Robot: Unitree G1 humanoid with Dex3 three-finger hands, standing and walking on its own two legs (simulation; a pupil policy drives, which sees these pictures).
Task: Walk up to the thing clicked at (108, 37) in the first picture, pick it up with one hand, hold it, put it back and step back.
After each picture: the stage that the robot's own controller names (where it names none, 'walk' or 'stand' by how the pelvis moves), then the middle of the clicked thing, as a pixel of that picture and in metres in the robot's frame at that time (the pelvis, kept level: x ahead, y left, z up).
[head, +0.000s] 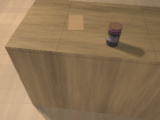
stand; (113, 35) +0.68 -0.14 -0.03
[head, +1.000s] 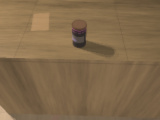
rise first; (79, 34) +0.61 +0.06 +0.01
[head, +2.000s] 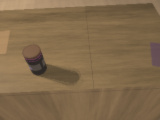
rise first; (35, 60) +0.45 +0.21 +0.00
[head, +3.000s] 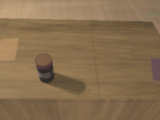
stand; (45, 68) +0.45 +0.17 -0.03
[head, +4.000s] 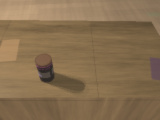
stand; (45, 68) +0.46 +0.17 -0.03
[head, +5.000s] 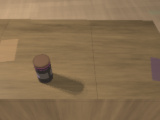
stand; (43, 69) +0.45 +0.18 -0.03
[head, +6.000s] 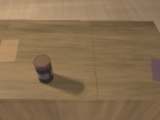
stand; (44, 69) +0.45 +0.18 -0.03
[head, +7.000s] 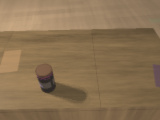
rise first; (46, 78) +0.42 +0.18 -0.03
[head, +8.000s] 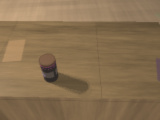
go down; (49, 68) +0.45 +0.18 -0.03
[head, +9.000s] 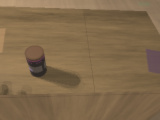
go down; (36, 62) +0.45 +0.17 -0.01
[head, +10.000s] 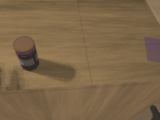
go down; (27, 54) +0.45 +0.17 +0.02
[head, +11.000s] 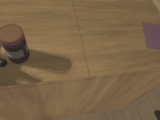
close in; (15, 45) +0.45 +0.18 +0.05
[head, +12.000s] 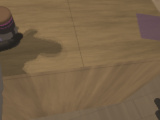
close; (4, 28) +0.50 +0.19 +0.07
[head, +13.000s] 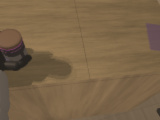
lift; (14, 50) +0.43 +0.19 +0.06
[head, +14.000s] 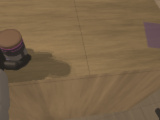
lift; (14, 50) +0.43 +0.19 +0.06
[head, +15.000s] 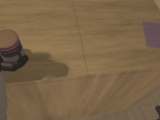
lift; (11, 50) +0.43 +0.19 +0.06
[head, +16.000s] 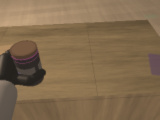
lift; (28, 64) +0.33 +0.16 +0.18
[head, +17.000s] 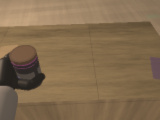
hold; (28, 68) +0.32 +0.17 +0.16
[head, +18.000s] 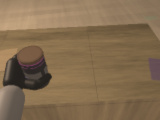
hold; (35, 68) +0.33 +0.15 +0.16
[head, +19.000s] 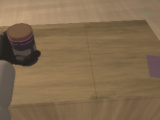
crouch; (24, 45) +0.39 +0.18 +0.18
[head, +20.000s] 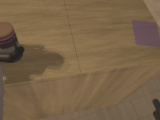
lower; (7, 43) +0.47 +0.19 +0.03
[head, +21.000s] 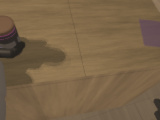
lower; (7, 37) +0.47 +0.19 +0.06
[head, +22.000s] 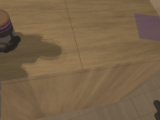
lower; (2, 32) +0.49 +0.19 +0.07
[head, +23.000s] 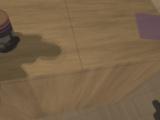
lower; (1, 32) +0.49 +0.19 +0.07
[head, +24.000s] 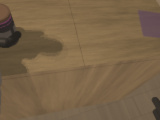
rest; (3, 26) +0.50 +0.19 +0.07
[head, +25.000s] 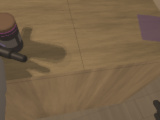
withdraw; (8, 34) +0.48 +0.18 +0.07
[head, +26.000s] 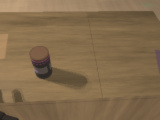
sink last; (41, 63) +0.43 +0.17 +0.02
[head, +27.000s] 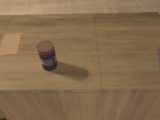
stand; (47, 56) +0.49 +0.18 +0.03
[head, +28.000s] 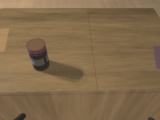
stand; (38, 55) +0.46 +0.19 +0.04
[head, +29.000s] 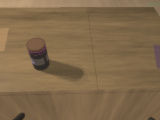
stand; (38, 54) +0.46 +0.19 +0.04
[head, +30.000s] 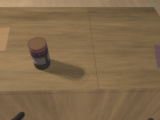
stand; (39, 54) +0.46 +0.18 +0.04
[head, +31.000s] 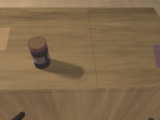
stand; (39, 53) +0.47 +0.18 +0.04
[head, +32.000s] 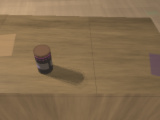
stand; (43, 59) +0.48 +0.18 +0.00
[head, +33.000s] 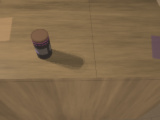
walk; (42, 44) +0.51 +0.18 -0.01
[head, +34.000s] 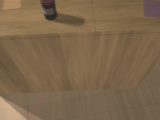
walk; (48, 6) +0.73 +0.20 +0.00
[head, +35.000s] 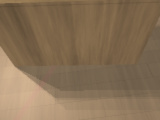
walk; out of the picture +1.04 +0.17 -0.01
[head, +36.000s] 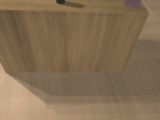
stand; out of the picture +1.10 +0.18 -0.02
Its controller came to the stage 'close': yes
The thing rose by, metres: 0.19
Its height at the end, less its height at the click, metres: +0.00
